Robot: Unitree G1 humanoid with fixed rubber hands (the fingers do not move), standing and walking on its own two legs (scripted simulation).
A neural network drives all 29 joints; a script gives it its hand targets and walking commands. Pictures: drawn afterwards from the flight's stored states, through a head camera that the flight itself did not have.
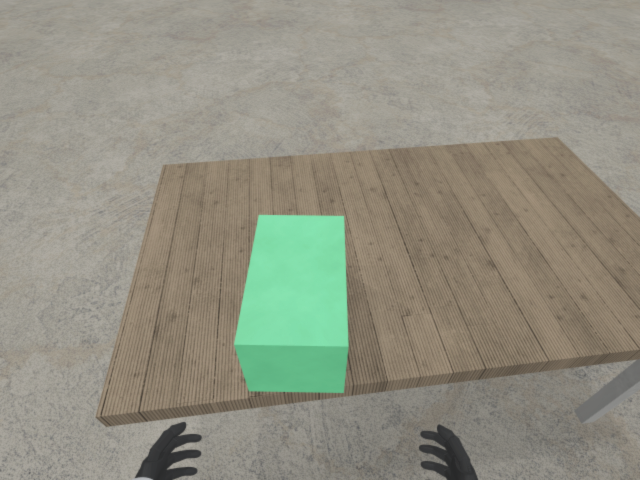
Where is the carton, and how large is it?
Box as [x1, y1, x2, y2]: [234, 215, 348, 392]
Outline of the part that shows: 259,215 234,342 235,349 248,389 260,391 343,392 348,346 343,216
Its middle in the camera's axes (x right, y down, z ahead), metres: -0.04 +0.11 +0.73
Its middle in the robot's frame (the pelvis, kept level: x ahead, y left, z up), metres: +0.47 +0.06 -0.13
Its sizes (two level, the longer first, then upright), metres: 0.284 0.169 0.166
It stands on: a table, 0.56 m high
